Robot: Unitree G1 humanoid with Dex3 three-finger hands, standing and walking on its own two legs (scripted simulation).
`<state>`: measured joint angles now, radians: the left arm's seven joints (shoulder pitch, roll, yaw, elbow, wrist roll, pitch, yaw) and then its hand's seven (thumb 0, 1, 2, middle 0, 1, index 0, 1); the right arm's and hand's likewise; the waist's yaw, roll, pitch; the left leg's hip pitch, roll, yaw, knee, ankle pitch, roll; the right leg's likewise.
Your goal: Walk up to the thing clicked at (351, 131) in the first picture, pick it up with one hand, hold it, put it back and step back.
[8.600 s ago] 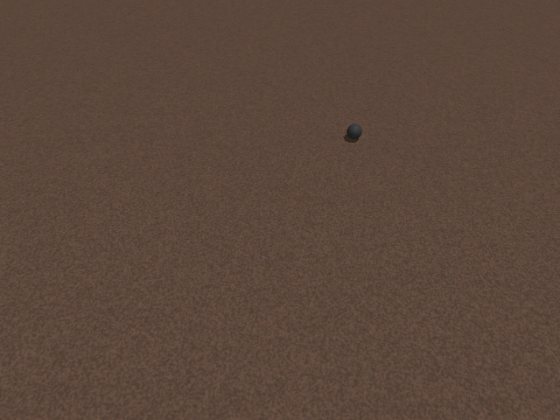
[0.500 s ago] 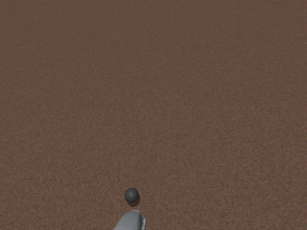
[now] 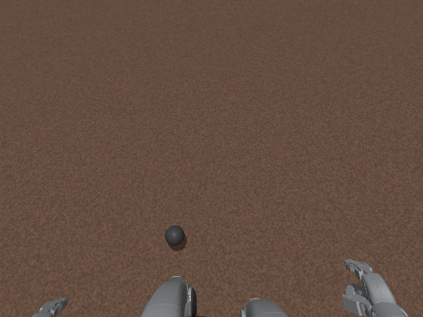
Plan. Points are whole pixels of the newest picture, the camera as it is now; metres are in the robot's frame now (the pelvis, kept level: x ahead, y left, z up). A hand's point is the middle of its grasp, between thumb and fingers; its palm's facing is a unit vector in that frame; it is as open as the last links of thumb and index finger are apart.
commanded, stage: walk up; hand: left
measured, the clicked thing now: (174, 235) +0.46 +0.20 -0.69
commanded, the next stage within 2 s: stand in 1.30 s
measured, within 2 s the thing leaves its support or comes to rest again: neither
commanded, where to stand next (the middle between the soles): +0.08 -0.01 m, yaw +3 degrees
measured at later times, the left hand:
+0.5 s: hand out of the picture +0.00 +0.27 -0.12, palm faces +0.04 -0.93 -0.37, open 7.4 cm
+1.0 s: hand out of the picture +0.02 +0.26 -0.11, palm faces +0.05 -0.94 -0.34, open 7.4 cm
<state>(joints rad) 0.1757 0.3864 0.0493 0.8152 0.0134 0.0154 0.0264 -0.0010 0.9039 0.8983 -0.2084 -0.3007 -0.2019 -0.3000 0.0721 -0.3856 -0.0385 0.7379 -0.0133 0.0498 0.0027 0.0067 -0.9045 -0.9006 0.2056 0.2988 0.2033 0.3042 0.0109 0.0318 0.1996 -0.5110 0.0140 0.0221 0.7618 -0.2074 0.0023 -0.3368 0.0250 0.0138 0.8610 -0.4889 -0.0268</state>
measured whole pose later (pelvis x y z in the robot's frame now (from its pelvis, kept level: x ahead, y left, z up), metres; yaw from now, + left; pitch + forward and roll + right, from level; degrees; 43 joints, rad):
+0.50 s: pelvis -0.05 -0.01 +0.03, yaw +4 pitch -3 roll +1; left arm 0.25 0.40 0.05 0.92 0.01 0.01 -0.03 0.00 0.90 0.90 -0.21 -0.30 -0.20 -0.30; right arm 0.28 -0.36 -0.01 0.93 -0.03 -0.05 0.00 0.01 -0.90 -0.90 0.20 0.30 0.20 0.30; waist -0.01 -0.03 0.07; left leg -0.20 -0.01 -0.02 0.59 -0.34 0.00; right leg -0.32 -0.02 0.02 0.72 -0.44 -0.02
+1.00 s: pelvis -0.03 +0.00 +0.04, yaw +4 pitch -3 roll +0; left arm 0.14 0.36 -0.01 1.08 0.00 -0.03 -0.01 0.00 0.90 0.90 -0.21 -0.30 -0.20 -0.30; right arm 0.12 -0.35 0.00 1.06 -0.01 -0.02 0.02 0.01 -0.91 -0.90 0.20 0.30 0.20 0.30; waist 0.01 0.00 0.06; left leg -0.18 0.01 0.01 0.48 -0.25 0.00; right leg -0.18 -0.02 0.00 0.46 -0.23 0.02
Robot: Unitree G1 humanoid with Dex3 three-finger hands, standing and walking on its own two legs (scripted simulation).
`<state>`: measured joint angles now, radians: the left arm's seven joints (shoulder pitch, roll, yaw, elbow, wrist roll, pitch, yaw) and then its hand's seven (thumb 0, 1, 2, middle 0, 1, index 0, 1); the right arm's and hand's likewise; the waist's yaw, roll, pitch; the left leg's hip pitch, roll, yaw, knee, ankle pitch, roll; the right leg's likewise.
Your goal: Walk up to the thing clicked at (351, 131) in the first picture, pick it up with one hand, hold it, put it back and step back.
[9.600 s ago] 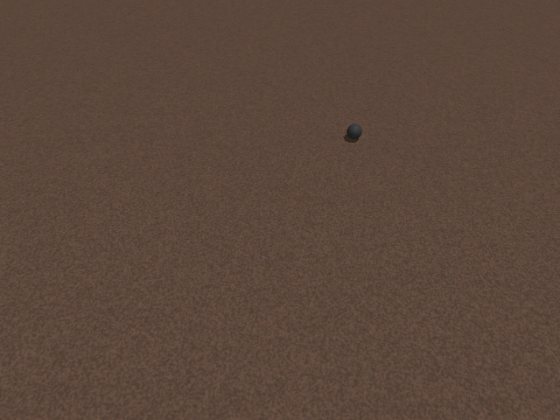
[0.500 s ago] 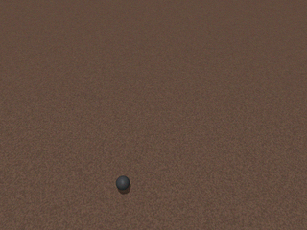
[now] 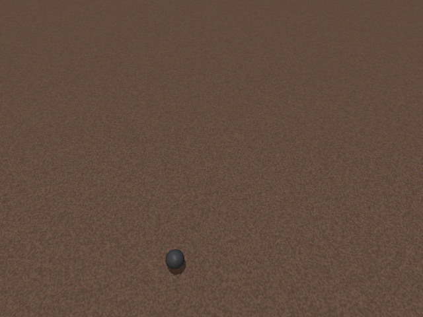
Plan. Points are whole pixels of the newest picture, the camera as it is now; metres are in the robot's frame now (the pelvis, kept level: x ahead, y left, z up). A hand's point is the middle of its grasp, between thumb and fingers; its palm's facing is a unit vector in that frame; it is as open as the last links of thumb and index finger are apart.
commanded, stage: walk up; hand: left
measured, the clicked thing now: (174, 259) +0.50 +0.16 -0.73
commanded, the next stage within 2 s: stand in 0.30 s
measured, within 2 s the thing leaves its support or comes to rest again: neither
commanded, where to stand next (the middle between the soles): +0.11 -0.01 m, yaw -1 degrees
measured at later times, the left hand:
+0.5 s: hand out of the picture +0.09 +0.26 -0.15, palm faces -0.04 -0.94 -0.34, open 7.4 cm
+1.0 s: hand out of the picture +0.06 +0.24 -0.15, palm faces -0.03 -0.94 -0.34, open 7.4 cm
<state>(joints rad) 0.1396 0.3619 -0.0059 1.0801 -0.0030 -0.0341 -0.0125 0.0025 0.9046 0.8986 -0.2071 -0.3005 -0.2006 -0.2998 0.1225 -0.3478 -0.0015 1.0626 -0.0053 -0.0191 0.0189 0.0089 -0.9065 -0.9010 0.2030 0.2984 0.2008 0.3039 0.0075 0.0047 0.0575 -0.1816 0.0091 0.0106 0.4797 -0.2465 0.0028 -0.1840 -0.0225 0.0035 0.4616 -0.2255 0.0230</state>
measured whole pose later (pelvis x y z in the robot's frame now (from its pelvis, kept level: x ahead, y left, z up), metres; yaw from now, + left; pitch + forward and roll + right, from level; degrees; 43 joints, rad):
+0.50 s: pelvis +0.00 +0.00 +0.01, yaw -1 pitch -3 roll +0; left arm 0.08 0.36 0.00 1.15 0.01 -0.02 -0.01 0.00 0.91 0.90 -0.21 -0.30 -0.20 -0.30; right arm 0.08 -0.35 -0.01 1.15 -0.01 -0.02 0.01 0.01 -0.91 -0.90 0.20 0.30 0.20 0.30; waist -0.01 0.00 0.06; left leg -0.11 0.00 0.02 0.33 -0.17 0.00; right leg -0.13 -0.03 0.02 0.34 -0.16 0.03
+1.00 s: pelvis -0.01 -0.01 +0.01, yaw +0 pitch -3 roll +0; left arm 0.12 0.35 -0.01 1.15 0.01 -0.02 -0.02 0.00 0.91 0.90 -0.21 -0.30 -0.20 -0.30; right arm 0.09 -0.35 0.00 1.16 -0.01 -0.01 0.02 0.01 -0.91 -0.90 0.20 0.30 0.20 0.30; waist 0.00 0.01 0.05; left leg -0.13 0.02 0.01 0.33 -0.16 -0.01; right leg -0.14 -0.01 0.00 0.33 -0.15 0.01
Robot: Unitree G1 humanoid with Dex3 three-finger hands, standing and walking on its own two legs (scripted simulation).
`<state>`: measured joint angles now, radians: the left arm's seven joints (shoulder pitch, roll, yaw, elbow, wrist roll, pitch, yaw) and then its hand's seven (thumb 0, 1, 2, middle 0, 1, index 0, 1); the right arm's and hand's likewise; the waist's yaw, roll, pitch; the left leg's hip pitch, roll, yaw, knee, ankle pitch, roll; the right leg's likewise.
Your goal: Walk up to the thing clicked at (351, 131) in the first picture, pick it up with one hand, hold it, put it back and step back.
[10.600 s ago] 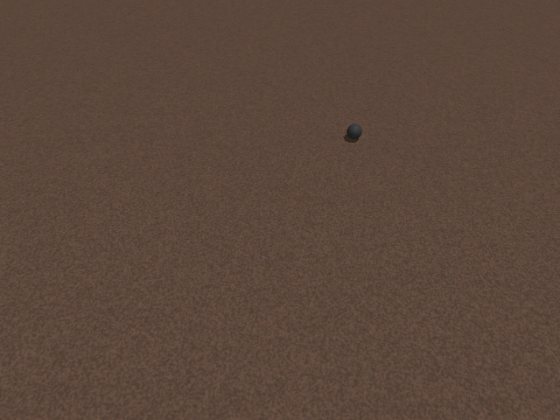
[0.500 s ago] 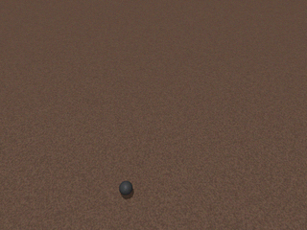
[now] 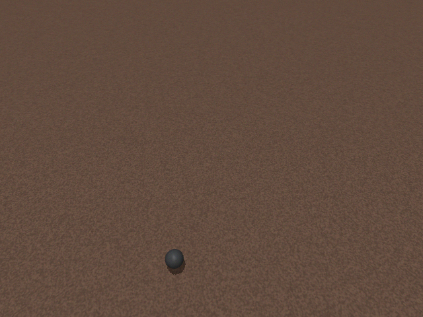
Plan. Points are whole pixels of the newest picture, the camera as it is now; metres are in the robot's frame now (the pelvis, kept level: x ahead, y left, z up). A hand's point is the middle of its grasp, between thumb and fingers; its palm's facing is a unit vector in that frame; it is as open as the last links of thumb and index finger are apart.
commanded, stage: stand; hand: left
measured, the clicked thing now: (174, 258) +0.51 +0.17 -0.74
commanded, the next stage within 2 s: walk up in 1.90 s
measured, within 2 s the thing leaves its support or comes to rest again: neither
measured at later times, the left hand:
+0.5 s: hand out of the picture +0.09 +0.25 -0.15, palm faces -0.03 -0.94 -0.34, open 7.4 cm
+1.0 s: hand out of the picture +0.09 +0.25 -0.16, palm faces -0.03 -0.94 -0.34, open 7.4 cm
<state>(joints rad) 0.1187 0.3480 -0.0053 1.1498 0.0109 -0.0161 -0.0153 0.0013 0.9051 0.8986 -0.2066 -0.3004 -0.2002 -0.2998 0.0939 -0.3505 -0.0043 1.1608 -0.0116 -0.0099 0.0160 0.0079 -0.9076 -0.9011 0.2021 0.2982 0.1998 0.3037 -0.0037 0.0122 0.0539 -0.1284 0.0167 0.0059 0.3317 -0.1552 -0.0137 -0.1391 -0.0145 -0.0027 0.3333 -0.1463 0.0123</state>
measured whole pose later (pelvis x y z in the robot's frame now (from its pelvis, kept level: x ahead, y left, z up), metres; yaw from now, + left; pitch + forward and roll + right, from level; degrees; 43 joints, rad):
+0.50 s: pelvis +0.01 +0.00 +0.00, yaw +0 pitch -2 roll +0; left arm 0.10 0.35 0.00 1.14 0.01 -0.02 -0.02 0.00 0.91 0.90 -0.21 -0.30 -0.20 -0.30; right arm 0.10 -0.35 0.01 1.15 -0.01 -0.01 0.01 0.01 -0.91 -0.90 0.20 0.30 0.20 0.30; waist -0.01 0.01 0.05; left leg -0.12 0.02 0.00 0.33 -0.17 -0.02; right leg -0.13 -0.01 -0.01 0.32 -0.16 0.01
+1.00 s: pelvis +0.02 +0.00 +0.00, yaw +0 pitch -2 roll +0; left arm 0.11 0.35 0.00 1.14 0.01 -0.01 -0.01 0.00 0.91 0.90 -0.21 -0.30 -0.20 -0.30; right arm 0.10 -0.35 0.01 1.14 -0.01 -0.01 0.01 0.01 -0.91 -0.90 0.20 0.30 0.20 0.30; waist 0.00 0.01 0.05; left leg -0.10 0.02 0.00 0.32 -0.18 -0.01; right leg -0.11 -0.01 -0.01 0.31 -0.17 0.01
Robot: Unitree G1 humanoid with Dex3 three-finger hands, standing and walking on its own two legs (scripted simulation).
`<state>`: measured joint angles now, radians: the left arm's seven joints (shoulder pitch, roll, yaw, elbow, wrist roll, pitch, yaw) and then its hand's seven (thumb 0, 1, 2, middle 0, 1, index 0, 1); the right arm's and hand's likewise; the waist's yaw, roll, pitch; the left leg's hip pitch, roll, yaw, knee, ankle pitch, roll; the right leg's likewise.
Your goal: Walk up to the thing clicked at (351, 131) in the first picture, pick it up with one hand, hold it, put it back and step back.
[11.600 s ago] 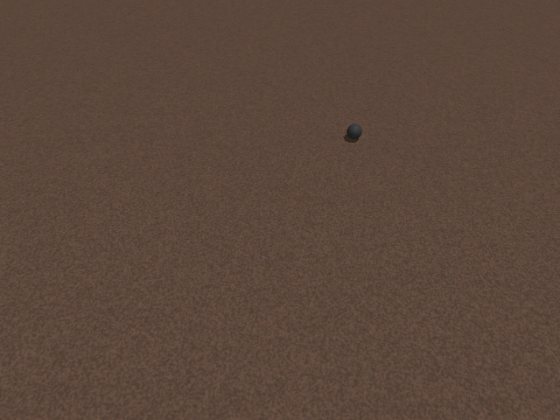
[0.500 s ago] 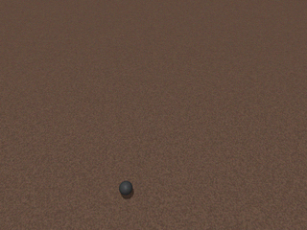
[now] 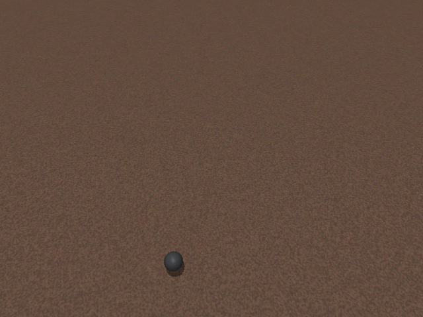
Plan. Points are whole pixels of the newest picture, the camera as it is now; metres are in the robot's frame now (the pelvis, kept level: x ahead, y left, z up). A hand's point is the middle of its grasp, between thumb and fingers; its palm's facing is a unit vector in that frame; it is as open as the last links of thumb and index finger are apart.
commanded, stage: stand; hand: left
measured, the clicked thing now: (173, 261) +0.49 +0.17 -0.74
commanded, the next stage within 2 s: walk up in 0.90 s
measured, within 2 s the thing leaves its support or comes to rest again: neither
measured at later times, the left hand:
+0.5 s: hand out of the picture +0.07 +0.26 -0.16, palm faces -0.03 -0.94 -0.34, open 7.4 cm
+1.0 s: hand out of the picture +0.09 +0.26 -0.16, palm faces -0.05 -0.94 -0.34, open 7.4 cm
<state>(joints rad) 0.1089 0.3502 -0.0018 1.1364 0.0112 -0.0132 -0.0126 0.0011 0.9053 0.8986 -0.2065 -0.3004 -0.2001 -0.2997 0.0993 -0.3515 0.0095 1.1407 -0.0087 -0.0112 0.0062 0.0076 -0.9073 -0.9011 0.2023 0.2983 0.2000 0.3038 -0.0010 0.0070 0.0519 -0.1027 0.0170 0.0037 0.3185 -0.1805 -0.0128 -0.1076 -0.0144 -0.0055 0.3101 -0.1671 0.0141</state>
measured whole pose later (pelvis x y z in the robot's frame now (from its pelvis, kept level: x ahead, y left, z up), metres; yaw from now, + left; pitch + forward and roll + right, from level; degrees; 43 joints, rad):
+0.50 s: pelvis +0.01 +0.00 +0.00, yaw +0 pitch -2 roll +0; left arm 0.12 0.35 0.00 1.13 0.01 -0.01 -0.01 0.00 0.91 0.90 -0.21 -0.30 -0.20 -0.30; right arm 0.10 -0.35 0.01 1.13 -0.01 -0.01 0.00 0.01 -0.91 -0.90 0.20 0.30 0.20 0.30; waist 0.00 0.01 0.05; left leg -0.10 0.01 0.01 0.31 -0.18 -0.01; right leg -0.11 -0.02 0.00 0.32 -0.18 0.02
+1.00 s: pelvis +0.01 -0.01 -0.01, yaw -2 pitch -2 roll +1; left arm 0.16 0.39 0.05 1.07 0.04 0.03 -0.05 0.00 0.90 0.90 -0.21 -0.30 -0.20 -0.30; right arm 0.17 -0.34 -0.03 1.06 -0.03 -0.05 0.00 0.01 -0.91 -0.90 0.20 0.30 0.20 0.30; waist 0.00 -0.03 0.04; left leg -0.10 0.01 0.03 0.36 -0.24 0.01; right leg -0.24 -0.01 0.03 0.64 -0.40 -0.01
